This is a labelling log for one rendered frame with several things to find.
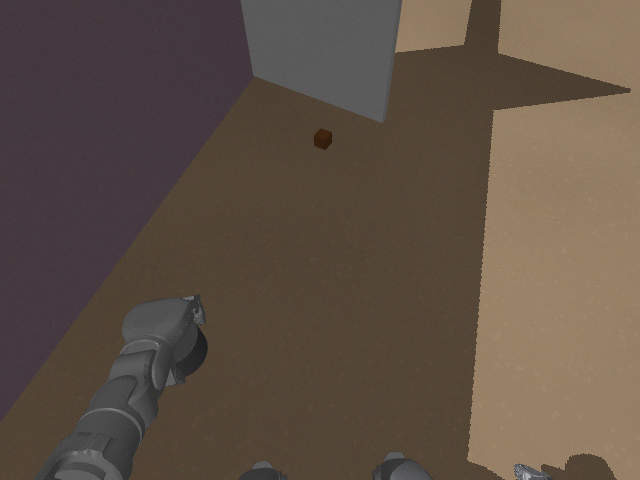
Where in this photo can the right robot hand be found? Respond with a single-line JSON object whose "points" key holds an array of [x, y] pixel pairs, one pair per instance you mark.
{"points": [[523, 472]]}

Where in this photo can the left robot arm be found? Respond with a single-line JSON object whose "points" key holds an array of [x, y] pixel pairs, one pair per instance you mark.
{"points": [[105, 440]]}

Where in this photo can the left robot hand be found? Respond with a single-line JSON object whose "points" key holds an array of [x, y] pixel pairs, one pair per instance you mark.
{"points": [[168, 319]]}

